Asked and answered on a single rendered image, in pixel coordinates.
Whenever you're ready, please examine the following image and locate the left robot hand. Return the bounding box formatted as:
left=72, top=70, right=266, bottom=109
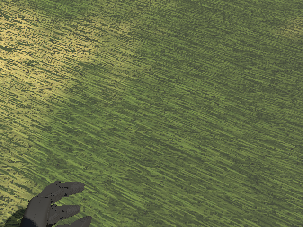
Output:
left=17, top=181, right=92, bottom=227

